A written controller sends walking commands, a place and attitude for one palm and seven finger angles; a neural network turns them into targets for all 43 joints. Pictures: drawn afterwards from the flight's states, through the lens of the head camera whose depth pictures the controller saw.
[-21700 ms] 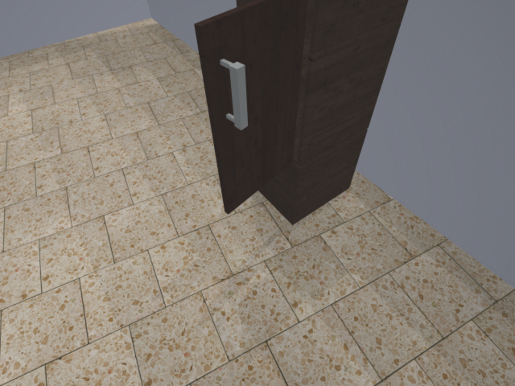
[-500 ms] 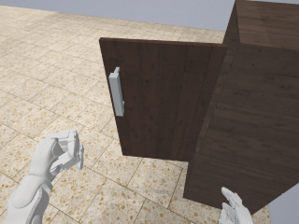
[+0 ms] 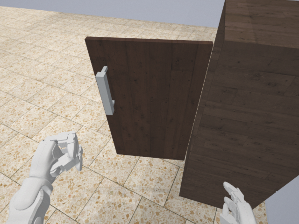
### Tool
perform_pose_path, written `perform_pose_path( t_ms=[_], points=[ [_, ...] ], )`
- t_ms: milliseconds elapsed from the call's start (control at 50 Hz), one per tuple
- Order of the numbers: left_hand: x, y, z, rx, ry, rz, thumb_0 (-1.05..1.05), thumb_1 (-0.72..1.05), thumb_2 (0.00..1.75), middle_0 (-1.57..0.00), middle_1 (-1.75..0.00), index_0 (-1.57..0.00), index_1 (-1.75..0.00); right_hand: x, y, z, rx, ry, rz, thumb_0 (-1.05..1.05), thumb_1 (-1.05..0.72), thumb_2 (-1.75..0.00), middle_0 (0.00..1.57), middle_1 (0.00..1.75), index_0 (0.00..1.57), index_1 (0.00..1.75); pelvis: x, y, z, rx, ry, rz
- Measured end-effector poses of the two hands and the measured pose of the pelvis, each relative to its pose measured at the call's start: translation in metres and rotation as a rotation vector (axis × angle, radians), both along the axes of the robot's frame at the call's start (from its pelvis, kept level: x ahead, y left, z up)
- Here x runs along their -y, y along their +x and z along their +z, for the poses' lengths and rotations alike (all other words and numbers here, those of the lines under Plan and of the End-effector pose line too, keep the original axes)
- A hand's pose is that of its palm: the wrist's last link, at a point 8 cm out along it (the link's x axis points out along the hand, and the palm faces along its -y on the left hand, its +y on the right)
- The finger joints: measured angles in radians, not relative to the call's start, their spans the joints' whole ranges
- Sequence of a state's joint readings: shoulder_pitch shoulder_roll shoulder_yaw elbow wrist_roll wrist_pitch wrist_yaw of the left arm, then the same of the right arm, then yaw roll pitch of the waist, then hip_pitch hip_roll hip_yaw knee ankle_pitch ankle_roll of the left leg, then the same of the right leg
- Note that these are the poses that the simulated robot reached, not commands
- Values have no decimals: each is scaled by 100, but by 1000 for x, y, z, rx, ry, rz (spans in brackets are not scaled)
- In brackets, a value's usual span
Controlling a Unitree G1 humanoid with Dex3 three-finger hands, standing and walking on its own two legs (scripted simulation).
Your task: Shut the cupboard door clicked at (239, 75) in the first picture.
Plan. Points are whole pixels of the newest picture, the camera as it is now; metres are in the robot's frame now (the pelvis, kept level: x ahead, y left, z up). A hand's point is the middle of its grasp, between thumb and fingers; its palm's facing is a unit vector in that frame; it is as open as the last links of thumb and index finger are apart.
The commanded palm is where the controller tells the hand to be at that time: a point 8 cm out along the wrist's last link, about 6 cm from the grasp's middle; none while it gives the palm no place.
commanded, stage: bring the fist close to the handle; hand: left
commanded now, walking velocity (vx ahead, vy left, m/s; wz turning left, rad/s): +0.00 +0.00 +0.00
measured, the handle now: (107, 91) +0.47 +0.18 +0.11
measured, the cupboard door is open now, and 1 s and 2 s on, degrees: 100 100 91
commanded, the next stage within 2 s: push the door shut along its arc in 1.26 s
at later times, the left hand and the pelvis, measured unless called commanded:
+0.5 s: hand (92, 129) +0.32 +0.18 +0.11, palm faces -0.02 -1.00 -0.02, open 3.1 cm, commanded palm +0.30 +0.23 +0.12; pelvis +0.01 +0.02 +0.00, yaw -1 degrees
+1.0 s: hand (114, 111) +0.38 +0.14 +0.11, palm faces -0.03 -1.00 +0.00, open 3.1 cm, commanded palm +0.35 +0.19 +0.12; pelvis +0.02 +0.02 +0.00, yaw -2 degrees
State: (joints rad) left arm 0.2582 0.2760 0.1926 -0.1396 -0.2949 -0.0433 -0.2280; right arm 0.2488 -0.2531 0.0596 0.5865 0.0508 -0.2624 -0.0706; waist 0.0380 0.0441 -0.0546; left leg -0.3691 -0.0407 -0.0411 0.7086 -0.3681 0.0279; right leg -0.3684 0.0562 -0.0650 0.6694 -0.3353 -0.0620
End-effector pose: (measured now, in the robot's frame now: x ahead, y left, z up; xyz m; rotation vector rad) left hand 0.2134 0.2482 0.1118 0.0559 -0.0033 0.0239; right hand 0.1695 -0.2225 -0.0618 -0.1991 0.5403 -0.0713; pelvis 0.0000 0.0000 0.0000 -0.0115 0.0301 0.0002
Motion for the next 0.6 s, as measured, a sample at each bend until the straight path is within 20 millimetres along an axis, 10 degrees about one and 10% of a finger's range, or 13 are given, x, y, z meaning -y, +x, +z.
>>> perform_pose_path(
  t_ms=[600],
  points=[
    [22, 98, -4, -6, -45, -78, 1, 90, 90, -130, -150, -130, -150, -14, -5, -11, -109, 6, -54, 1, -90, -90, 20, 30, 20, 30, -22, 16, 2, -38, -1, -17]
  ],
)
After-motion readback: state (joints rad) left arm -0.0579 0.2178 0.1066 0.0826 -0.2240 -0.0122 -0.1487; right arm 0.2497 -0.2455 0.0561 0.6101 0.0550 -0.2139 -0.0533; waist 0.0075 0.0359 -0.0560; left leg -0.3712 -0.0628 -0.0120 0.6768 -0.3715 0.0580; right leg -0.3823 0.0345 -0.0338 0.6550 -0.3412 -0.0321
